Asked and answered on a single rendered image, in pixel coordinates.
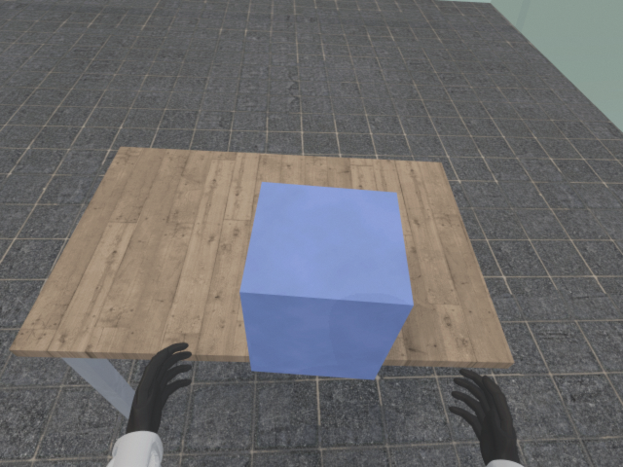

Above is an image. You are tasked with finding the right robot hand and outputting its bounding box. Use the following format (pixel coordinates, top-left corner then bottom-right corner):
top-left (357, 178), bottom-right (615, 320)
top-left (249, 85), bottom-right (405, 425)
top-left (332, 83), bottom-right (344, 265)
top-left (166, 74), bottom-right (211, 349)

top-left (449, 369), bottom-right (520, 466)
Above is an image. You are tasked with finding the carton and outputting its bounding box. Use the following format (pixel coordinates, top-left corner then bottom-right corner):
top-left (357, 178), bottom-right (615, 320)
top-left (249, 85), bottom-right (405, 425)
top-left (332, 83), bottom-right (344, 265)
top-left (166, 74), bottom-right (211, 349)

top-left (239, 182), bottom-right (414, 380)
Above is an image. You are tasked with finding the table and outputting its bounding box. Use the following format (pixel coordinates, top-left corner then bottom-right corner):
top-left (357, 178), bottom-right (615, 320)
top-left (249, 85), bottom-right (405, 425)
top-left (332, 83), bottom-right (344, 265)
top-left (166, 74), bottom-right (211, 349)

top-left (9, 147), bottom-right (515, 419)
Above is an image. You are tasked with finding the left robot forearm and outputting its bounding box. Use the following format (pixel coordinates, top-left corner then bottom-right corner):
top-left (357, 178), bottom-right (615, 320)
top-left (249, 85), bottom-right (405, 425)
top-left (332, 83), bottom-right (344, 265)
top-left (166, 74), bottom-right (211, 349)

top-left (106, 431), bottom-right (164, 467)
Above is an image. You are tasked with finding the left robot hand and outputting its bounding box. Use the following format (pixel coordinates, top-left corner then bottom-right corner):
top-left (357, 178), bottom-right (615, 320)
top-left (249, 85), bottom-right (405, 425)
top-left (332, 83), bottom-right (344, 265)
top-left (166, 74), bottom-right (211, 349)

top-left (126, 342), bottom-right (192, 434)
